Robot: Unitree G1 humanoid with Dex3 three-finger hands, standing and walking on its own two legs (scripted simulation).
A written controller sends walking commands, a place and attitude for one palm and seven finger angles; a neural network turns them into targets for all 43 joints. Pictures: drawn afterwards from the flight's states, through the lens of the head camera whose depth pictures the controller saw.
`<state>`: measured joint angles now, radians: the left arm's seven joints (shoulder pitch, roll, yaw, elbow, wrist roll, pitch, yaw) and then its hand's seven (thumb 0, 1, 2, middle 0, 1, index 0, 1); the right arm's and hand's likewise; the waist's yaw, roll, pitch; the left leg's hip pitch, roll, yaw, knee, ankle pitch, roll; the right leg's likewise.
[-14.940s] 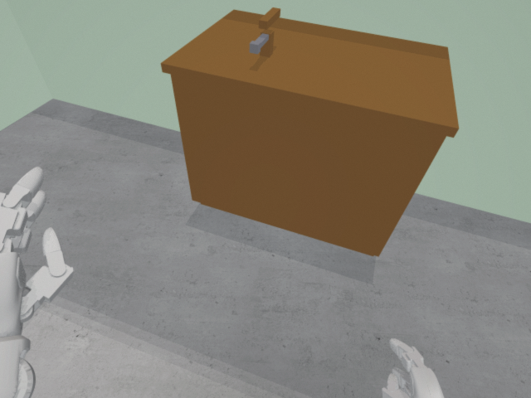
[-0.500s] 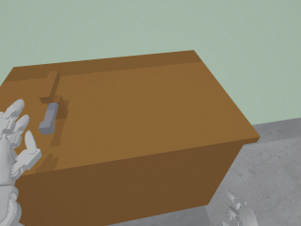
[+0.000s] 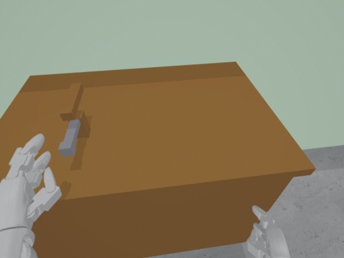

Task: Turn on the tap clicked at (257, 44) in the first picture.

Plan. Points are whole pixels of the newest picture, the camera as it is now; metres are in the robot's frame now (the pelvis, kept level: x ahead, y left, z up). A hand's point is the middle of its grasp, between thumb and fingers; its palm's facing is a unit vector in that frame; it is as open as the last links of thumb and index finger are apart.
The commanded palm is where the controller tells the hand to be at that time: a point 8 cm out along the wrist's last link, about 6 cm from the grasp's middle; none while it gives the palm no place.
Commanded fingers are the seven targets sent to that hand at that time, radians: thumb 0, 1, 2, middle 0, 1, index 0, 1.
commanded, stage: turn the palm inward beside the body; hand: left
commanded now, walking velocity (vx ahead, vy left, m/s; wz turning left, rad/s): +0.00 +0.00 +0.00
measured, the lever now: (67, 148) +0.31 +0.31 +0.09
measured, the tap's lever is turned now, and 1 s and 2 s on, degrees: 0 0 0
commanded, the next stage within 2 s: reach beside the lever's end, fingers flat in 0.86 s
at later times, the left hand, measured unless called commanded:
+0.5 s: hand (56, 207) +0.16 +0.23 +0.14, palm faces +0.45 -0.88 -0.12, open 7.5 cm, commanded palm +0.10 +0.27 +0.15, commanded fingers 0.00 0.90 0.90 -0.20 -0.30 -0.20 -0.30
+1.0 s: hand (67, 198) +0.17 +0.22 +0.14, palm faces +0.44 -0.89 -0.13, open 7.4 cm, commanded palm +0.13 +0.26 +0.15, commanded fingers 0.00 0.90 0.90 -0.20 -0.30 -0.20 -0.30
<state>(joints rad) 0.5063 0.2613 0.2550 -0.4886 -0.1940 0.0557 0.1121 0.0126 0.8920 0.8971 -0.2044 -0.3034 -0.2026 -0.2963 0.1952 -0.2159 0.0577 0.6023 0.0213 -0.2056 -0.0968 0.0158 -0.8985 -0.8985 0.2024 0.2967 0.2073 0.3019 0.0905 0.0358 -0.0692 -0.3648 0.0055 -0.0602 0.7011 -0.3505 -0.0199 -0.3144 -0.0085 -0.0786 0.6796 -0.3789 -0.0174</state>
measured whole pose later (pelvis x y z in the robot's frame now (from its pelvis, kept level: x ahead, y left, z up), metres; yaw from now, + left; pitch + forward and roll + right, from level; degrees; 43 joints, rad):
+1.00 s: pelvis +0.00 -0.01 +0.00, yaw +1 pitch +0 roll -1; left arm 0.55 0.23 0.21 -0.53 -0.23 0.07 0.14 0.01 0.89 0.90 -0.20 -0.30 -0.20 -0.30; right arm 0.21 -0.24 0.05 0.62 0.03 -0.25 -0.10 0.02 -0.90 -0.90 0.20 0.30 0.21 0.30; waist 0.08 0.05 -0.07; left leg -0.37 0.02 -0.08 0.71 -0.35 -0.04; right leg -0.31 0.00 -0.10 0.69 -0.39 -0.04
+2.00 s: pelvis -0.01 +0.00 +0.00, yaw +0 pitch +2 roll -1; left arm 0.24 0.26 0.32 -0.12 -0.22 -0.01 0.13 0.01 0.90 0.90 -0.18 -0.24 -0.18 -0.24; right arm 0.19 -0.24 0.04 0.67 0.03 -0.21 -0.11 0.02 -0.90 -0.90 0.20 0.30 0.21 0.30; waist 0.05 0.03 -0.05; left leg -0.38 0.01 -0.06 0.67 -0.32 -0.02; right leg -0.34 0.00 -0.07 0.65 -0.35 -0.02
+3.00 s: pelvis -0.01 +0.00 +0.00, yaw -1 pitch +5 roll -1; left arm 0.00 0.32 0.44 0.28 -0.21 -0.19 0.04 0.01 0.90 0.90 -0.15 -0.15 -0.15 -0.15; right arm 0.24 -0.26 0.01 0.70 0.03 -0.17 -0.10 0.02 -0.90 -0.90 0.20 0.30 0.21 0.30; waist 0.02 0.03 -0.05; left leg -0.48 0.02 -0.05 0.72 -0.33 -0.02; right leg -0.42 0.00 -0.07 0.68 -0.34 -0.02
